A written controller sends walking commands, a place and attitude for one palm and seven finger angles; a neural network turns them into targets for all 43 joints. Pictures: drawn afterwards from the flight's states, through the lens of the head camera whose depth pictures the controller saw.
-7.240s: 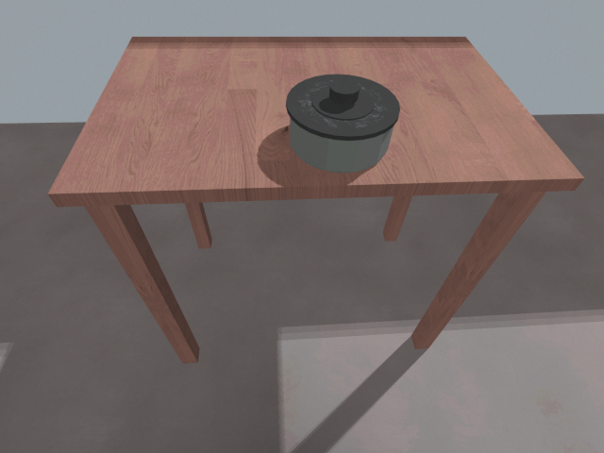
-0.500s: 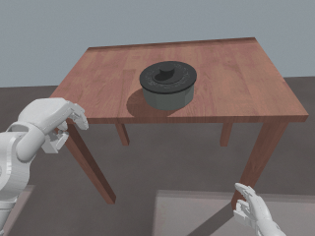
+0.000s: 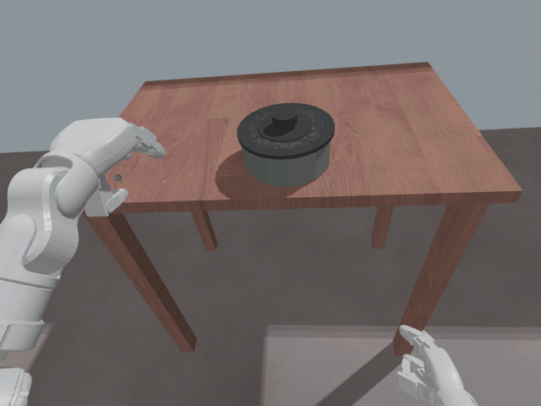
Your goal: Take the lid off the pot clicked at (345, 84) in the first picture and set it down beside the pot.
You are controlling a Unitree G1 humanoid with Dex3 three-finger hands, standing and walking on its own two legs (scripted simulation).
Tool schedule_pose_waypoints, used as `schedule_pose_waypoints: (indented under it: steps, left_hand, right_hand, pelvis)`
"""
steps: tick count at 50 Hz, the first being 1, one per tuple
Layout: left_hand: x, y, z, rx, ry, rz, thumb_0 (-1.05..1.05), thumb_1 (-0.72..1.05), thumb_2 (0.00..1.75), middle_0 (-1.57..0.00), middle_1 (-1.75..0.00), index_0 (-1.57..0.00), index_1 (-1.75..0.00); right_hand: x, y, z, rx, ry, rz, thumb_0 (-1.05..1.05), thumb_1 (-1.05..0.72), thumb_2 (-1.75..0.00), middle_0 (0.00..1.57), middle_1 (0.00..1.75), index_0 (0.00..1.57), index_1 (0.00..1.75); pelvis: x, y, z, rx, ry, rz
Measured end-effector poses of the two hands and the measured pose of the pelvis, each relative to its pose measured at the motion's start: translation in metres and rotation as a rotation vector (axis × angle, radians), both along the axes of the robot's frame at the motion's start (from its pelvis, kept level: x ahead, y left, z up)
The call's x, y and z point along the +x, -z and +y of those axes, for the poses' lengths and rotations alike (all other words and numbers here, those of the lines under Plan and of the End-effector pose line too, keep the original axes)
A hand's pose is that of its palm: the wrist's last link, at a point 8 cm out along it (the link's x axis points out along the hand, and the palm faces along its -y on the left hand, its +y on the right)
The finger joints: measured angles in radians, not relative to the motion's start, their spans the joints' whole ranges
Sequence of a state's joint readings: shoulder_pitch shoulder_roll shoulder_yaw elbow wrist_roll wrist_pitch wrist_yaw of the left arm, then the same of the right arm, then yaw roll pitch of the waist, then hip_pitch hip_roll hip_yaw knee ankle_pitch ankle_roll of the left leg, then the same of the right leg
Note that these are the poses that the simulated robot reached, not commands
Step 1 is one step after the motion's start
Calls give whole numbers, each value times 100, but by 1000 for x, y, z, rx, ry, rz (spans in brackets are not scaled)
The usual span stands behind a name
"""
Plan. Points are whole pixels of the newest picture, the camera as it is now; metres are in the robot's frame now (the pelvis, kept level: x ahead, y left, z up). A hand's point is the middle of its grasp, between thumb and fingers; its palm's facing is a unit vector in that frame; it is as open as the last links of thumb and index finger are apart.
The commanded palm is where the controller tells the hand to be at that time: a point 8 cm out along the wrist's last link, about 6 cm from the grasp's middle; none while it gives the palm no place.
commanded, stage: move the open hand above the knob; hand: left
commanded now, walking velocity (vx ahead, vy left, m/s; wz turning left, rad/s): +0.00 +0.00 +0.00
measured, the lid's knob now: (284, 117) +0.59 +0.05 +0.15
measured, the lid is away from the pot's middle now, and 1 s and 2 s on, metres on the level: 0.00 0.00 0.00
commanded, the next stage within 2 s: none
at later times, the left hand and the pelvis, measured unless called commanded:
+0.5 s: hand (189, 156) +0.40 +0.17 +0.20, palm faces -0.13 -0.05 -0.99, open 9.8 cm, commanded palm +0.37 +0.18 +0.29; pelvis +0.03 +0.01 +0.00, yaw +0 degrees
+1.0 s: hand (233, 118) +0.48 +0.12 +0.22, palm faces -0.14 -0.08 -0.99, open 9.9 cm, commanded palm +0.45 +0.12 +0.29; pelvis +0.05 +0.00 +0.00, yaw -1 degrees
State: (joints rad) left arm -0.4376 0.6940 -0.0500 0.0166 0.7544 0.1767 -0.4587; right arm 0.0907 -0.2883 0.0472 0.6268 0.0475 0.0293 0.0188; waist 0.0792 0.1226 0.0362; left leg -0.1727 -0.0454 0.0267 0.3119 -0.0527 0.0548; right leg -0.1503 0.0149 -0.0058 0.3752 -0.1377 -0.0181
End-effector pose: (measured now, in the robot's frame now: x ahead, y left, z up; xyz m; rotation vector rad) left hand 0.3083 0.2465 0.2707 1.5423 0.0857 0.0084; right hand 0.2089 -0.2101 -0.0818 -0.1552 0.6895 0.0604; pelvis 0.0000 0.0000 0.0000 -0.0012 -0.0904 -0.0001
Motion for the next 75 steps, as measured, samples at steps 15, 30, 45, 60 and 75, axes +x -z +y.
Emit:
schedule_pose_waypoints:
  steps: [15, 30, 45, 60, 75]
  left_hand:
    - [52, -7, -37, -30, 72, 0, 0, -33, 161, -89, -9, -89, -9]
    - [97, -5, -82, -28, 130, 10, 0, -33, 161, -89, -9, -89, -9]
    - [140, -10, -121, -38, 130, 39, 0, -33, 161, -89, -9, -89, -9]
    - [182, -12, -155, -39, 107, 90, 0, -33, 161, -89, -9, -88, -9]
    - [219, -12, -190, -61, 80, 139, 0, -33, 161, -88, -9, -88, -9]
  right_hand:
    - [19, -4, 6, 5, -14, -1, 1, -91, -89, 20, 30, 20, 30]
    - [27, 5, 2, 16, -14, 63, 1, -91, -90, 20, 30, 20, 30]
    - [25, 13, -7, 29, 21, 106, 1, -91, -90, 20, 30, 20, 30]
    - [6, 22, -20, -4, 80, 162, 1, -91, -90, 20, 30, 20, 30]
    - [-32, 40, -22, -12, 147, 276, 1, -91, -89, 20, 30, 20, 30]
  pelvis:
    - [17, -2, 6, -1, -4, 34]
    - [37, -3, 6, 2, -2, 68]
    - [52, -4, 2, 7, 9, 92]
    - [60, -4, 1, 11, 9, 125]
    - [67, -3, 6, 16, 25, 169]
